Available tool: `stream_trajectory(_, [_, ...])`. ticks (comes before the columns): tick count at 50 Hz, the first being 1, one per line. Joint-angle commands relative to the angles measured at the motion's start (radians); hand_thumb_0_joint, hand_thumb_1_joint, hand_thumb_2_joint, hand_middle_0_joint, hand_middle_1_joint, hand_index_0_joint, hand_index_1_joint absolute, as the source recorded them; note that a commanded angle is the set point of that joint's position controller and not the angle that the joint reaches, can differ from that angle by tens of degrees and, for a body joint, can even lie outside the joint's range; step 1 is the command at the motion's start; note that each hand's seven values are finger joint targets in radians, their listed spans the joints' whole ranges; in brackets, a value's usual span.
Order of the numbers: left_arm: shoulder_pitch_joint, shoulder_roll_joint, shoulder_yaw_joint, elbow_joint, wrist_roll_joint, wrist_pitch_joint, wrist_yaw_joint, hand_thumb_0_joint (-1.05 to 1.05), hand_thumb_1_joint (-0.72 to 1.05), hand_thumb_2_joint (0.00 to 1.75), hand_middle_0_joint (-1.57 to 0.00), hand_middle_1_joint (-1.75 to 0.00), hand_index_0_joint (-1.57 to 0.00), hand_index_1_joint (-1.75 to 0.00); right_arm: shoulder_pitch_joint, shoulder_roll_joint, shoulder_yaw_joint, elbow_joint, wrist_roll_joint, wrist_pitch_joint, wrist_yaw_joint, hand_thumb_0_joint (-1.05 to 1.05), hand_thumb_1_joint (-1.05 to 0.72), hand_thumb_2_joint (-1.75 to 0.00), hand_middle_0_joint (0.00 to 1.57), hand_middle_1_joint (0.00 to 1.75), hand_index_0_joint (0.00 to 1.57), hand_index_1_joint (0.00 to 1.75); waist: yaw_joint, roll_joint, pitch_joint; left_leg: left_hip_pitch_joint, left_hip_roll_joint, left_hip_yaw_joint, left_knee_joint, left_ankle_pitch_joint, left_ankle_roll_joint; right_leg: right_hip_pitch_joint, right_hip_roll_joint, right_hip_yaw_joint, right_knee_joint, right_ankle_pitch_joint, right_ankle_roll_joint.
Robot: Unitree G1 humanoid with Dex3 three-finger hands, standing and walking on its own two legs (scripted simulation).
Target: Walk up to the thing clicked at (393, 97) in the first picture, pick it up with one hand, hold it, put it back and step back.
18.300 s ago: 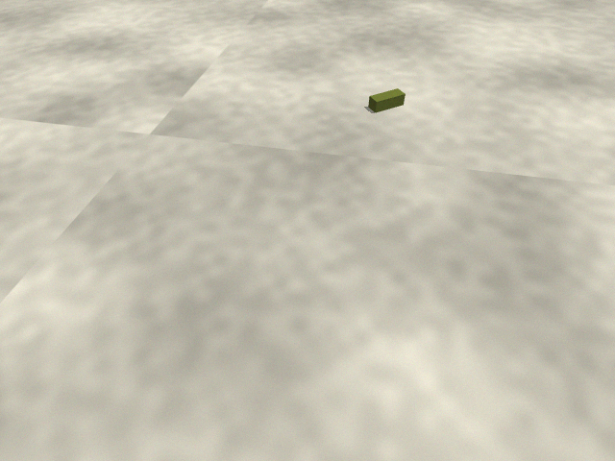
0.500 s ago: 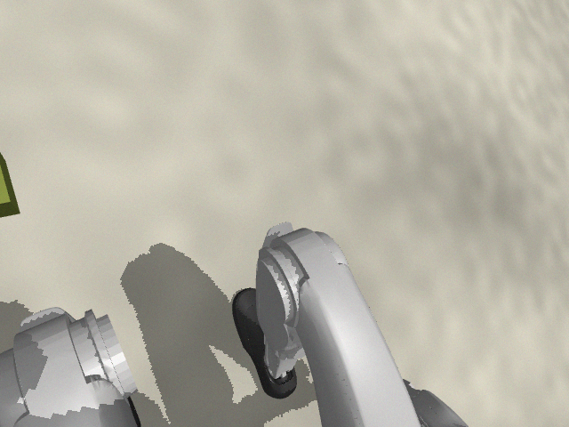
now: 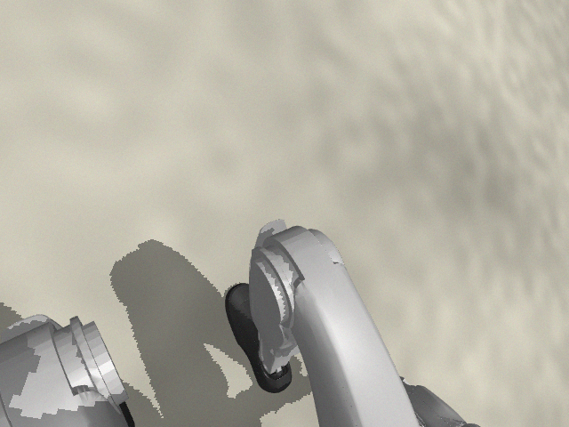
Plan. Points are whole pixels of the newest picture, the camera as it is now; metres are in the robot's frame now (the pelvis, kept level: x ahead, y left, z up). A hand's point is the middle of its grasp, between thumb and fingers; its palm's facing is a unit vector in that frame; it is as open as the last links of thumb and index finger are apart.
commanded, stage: close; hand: left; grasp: from above
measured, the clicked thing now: out of the picture +0.48 +0.33 -0.26
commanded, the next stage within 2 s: settle in 1.16 s
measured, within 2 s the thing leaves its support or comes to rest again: leaves its support in 1.56 s
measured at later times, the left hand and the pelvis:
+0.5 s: hand out of the picture +0.46 +0.33 -0.23, palm faces -0.44 -0.12 -0.89, open 11.6 cm; pelvis +0.00 +0.00 +0.00, yaw +0 degrees
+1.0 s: hand out of the picture +0.46 +0.33 -0.23, palm faces -0.44 -0.11 -0.89, open 11.4 cm; pelvis +0.00 +0.00 +0.00, yaw +0 degrees
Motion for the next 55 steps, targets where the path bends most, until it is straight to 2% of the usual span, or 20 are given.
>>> stream_trajectory(1, [-0.222, 0.219, 0.009, -0.116, -0.032, -0.001, 0.018, 0.00, -0.36, 0.97, -0.12, -1.04, -0.15, -1.02, 0.198, -0.330, -0.100, 0.010, 0.004, 0.011, -0.010, 0.00, -0.89, -0.90, 0.20, 0.30, 0.20, 0.30, -0.039, 0.555, -0.637, 0.527, 0.029, 0.100, -0.294, 0.296, -0.011, 0.356, 0.032, -0.135, -0.158, 0.248, -0.088])
stream_trajectory(4, [-0.223, 0.233, 0.012, -0.150, -0.027, -0.010, 0.001, 0.00, -0.31, 0.99, -0.17, -1.04, -0.18, -1.03, 0.211, -0.340, -0.101, 0.002, 0.001, 0.019, -0.012, 0.00, -0.89, -0.90, 0.20, 0.30, 0.20, 0.30, -0.044, 0.557, -0.642, 0.541, 0.030, 0.104, -0.285, 0.328, -0.011, 0.368, 0.031, -0.135, -0.164, 0.267, -0.089])
stream_trajectory(9, [-0.191, 0.215, 0.001, -0.144, -0.041, -0.036, -0.002, 0.00, -0.22, 0.99, -0.21, -1.08, -0.24, -1.05, 0.208, -0.333, -0.102, 0.009, 0.003, 0.034, -0.021, 0.00, -0.89, -0.90, 0.20, 0.30, 0.20, 0.30, -0.028, 0.549, -0.641, 0.516, 0.027, 0.107, -0.295, 0.270, -0.010, 0.375, 0.036, -0.138, -0.178, 0.224, -0.093])
stream_trajectory(11, [-0.203, 0.195, -0.017, -0.148, -0.035, -0.043, -0.002, 0.00, -0.18, 0.98, -0.23, -1.08, -0.27, -1.04, 0.206, -0.326, -0.093, 0.006, -0.002, 0.035, -0.018, 0.00, -0.89, -0.90, 0.20, 0.30, 0.20, 0.30, -0.043, 0.539, -0.628, 0.527, 0.029, 0.104, -0.294, 0.272, -0.012, 0.358, 0.037, -0.144, -0.172, 0.226, -0.091])
stream_trajectory(14, [-0.216, 0.227, -0.004, -0.164, -0.031, -0.047, 0.009, 0.00, -0.16, 0.96, -0.24, -1.09, -0.29, -1.04, 0.205, -0.328, -0.097, 0.010, 0.003, 0.037, -0.022, 0.00, -0.89, -0.90, 0.20, 0.30, 0.20, 0.30, -0.032, 0.544, -0.624, 0.515, 0.030, 0.102, -0.312, 0.243, -0.009, 0.357, 0.039, -0.142, -0.180, 0.205, -0.091])
stream_trajectory(18, [-0.221, 0.174, -0.033, -0.128, -0.023, -0.044, 0.022, 0.00, -0.10, 0.95, -0.27, -1.09, -0.32, -1.04, 0.189, -0.330, -0.096, 0.009, -0.002, 0.034, -0.021, 0.00, -0.89, -0.90, 0.20, 0.30, 0.20, 0.30, -0.049, 0.539, -0.584, 0.516, 0.032, 0.090, -0.307, 0.241, -0.013, 0.307, 0.035, -0.151, -0.167, 0.205, -0.091])
stream_trajectory(20, [-0.235, 0.208, -0.020, -0.136, -0.012, -0.041, 0.032, 0.00, -0.08, 0.95, -0.28, -1.09, -0.33, -1.04, 0.182, -0.333, -0.091, 0.012, 0.003, 0.032, -0.022, 0.00, -0.89, -0.90, 0.20, 0.30, 0.20, 0.30, -0.038, 0.540, -0.597, 0.523, 0.033, 0.081, -0.317, 0.252, -0.016, 0.301, 0.036, -0.154, -0.163, 0.209, -0.093])
stream_trajectory(21, [-0.228, 0.186, -0.043, -0.118, -0.007, -0.034, 0.027, 0.00, -0.06, 0.95, -0.29, -1.10, -0.35, -1.04, 0.179, -0.328, -0.092, 0.002, 0.003, 0.027, -0.021, 0.00, -0.89, -0.90, 0.20, 0.30, 0.20, 0.30, -0.051, 0.534, -0.582, 0.517, 0.032, 0.091, -0.307, 0.238, -0.011, 0.305, 0.035, -0.144, -0.162, 0.207, -0.089])
stream_trajectory(22, [-0.246, 0.201, -0.026, -0.144, -0.011, -0.035, 0.032, 0.00, -0.05, 0.96, -0.31, -1.09, -0.36, -1.04, 0.193, -0.337, -0.098, 0.012, 0.003, 0.028, -0.021, 0.00, -0.89, -0.90, 0.20, 0.30, 0.20, 0.30, -0.043, 0.557, -0.606, 0.542, 0.035, 0.083, -0.322, 0.262, -0.017, 0.304, 0.035, -0.148, -0.162, 0.219, -0.088])
stream_trajectory(27, [-0.250, 0.184, -0.041, -0.115, 0.002, -0.025, 0.041, 0.00, 0.03, 0.97, -0.38, -1.08, -0.42, -1.03, 0.182, -0.343, -0.097, -0.001, 0.000, 0.020, -0.017, 0.00, -0.89, -0.90, 0.20, 0.30, 0.20, 0.30, -0.059, 0.569, -0.576, 0.530, 0.036, 0.076, -0.334, 0.234, -0.019, 0.281, 0.032, -0.149, -0.154, 0.202, -0.089])
stream_trajectory(29, [-0.237, 0.175, -0.045, -0.087, 0.005, -0.013, 0.039, 0.00, 0.05, 0.94, -0.38, -1.09, -0.43, -1.03, 0.173, -0.335, -0.096, -0.003, 0.000, 0.015, -0.016, 0.00, -0.89, -0.90, 0.20, 0.30, 0.20, 0.30, -0.052, 0.552, -0.571, 0.523, 0.035, 0.078, -0.329, 0.219, -0.018, 0.272, 0.032, -0.149, -0.153, 0.195, -0.088])
stream_trajectory(32, [-0.240, 0.164, -0.055, -0.090, -0.004, -0.012, 0.036, 0.00, 0.06, 0.96, -0.41, -1.06, -0.45, -1.01, 0.174, -0.330, -0.089, -0.006, 0.000, 0.008, -0.015, 0.00, -0.89, -0.90, 0.20, 0.30, 0.20, 0.30, -0.066, 0.531, -0.564, 0.510, 0.034, 0.081, -0.324, 0.217, -0.013, 0.291, 0.032, -0.144, -0.162, 0.197, -0.086])
stream_trajectory(34, [-0.262, 0.193, -0.040, -0.125, -0.004, -0.010, 0.040, 0.00, 0.08, 0.93, -0.41, -1.05, -0.46, -1.00, 0.181, -0.337, -0.092, -0.003, 0.003, 0.008, -0.014, 0.00, -0.89, -0.90, 0.20, 0.30, 0.20, 0.30, -0.051, 0.560, -0.603, 0.537, 0.037, 0.074, -0.327, 0.243, -0.018, 0.295, 0.032, -0.144, -0.153, 0.213, -0.088])
stream_trajectory(38, [-0.265, 0.186, -0.032, -0.112, -0.010, -0.006, 0.032, 0.00, 0.15, 0.92, -0.47, -1.01, -0.52, -0.97, 0.181, -0.339, -0.087, -0.003, 0.002, 0.001, -0.010, 0.00, -0.89, -0.90, 0.20, 0.30, 0.20, 0.30, -0.056, 0.565, -0.585, 0.543, 0.038, 0.066, -0.321, 0.258, -0.024, 0.266, 0.025, -0.150, -0.148, 0.209, -0.089])
stream_trajectory(42, [-0.263, 0.219, -0.013, -0.118, -0.015, -0.010, 0.028, 0.00, 0.17, 0.92, -0.50, -1.00, -0.54, -0.96, 0.189, -0.337, -0.082, -0.002, 0.004, 0.004, -0.011, 0.00, -0.89, -0.90, 0.20, 0.30, 0.20, 0.30, -0.049, 0.564, -0.597, 0.528, 0.036, 0.075, -0.326, 0.258, -0.020, 0.303, 0.030, -0.145, -0.160, 0.213, -0.090])
stream_trajectory(43, [-0.253, 0.196, -0.027, -0.096, -0.017, -0.010, 0.026, 0.00, 0.19, 0.93, -0.52, -0.99, -0.56, -0.95, 0.186, -0.341, -0.087, -0.010, 0.003, 0.005, -0.012, 0.00, -0.89, -0.90, 0.20, 0.30, 0.20, 0.30, -0.056, 0.548, -0.589, 0.518, 0.035, 0.077, -0.322, 0.246, -0.017, 0.303, 0.031, -0.143, -0.162, 0.207, -0.091])
stream_trajectory(49, [-0.250, 0.198, -0.040, -0.098, -0.025, -0.012, 0.013, 0.00, 0.27, 0.89, -0.58, -0.97, -0.62, -0.93, 0.189, -0.354, -0.092, -0.015, 0.001, 0.001, -0.020, 0.00, -0.89, -0.90, 0.20, 0.30, 0.20, 0.30, -0.064, 0.519, -0.557, 0.478, 0.030, 0.094, -0.314, 0.191, -0.008, 0.308, 0.031, -0.138, -0.180, 0.169, -0.090])
stream_trajectory(51, [-0.251, 0.215, -0.031, -0.105, -0.028, -0.012, 0.015, 0.00, 0.28, 0.89, -0.60, -0.94, -0.63, -0.91, 0.186, -0.343, -0.087, -0.017, 0.010, 0.005, -0.025, 0.00, -0.89, -0.90, 0.20, 0.30, 0.20, 0.30, -0.051, 0.502, -0.567, 0.465, 0.032, 0.090, -0.322, 0.182, -0.007, 0.317, 0.035, -0.139, -0.192, 0.163, -0.090])
stream_trajectory(53, [-0.254, 0.227, -0.019, -0.133, -0.026, -0.013, 0.014, 0.00, 0.31, 0.91, -0.63, -0.94, -0.66, -0.91, 0.204, -0.344, -0.085, -0.013, 0.009, 0.011, -0.028, 0.00, -0.89, -0.90, 0.20, 0.30, 0.20, 0.30, -0.045, 0.513, -0.615, 0.502, 0.032, 0.090, -0.316, 0.227, -0.008, 0.334, 0.031, -0.138, -0.188, 0.197, -0.090])
stream_trajectory(55, [-0.234, 0.206, -0.034, -0.107, -0.031, -0.012, 0.014, 0.00, 0.35, 0.91, -0.65, -0.95, -0.69, -0.91, 0.214, -0.342, -0.095, -0.015, 0.008, 0.013, -0.029, 0.00, -0.90, -0.90, 0.20, 0.30, 0.20, 0.30, -0.048, 0.504, -0.622, 0.495, 0.031, 0.093, -0.319, 0.235, -0.004, 0.358, 0.038, -0.136, -0.186, 0.211, -0.088])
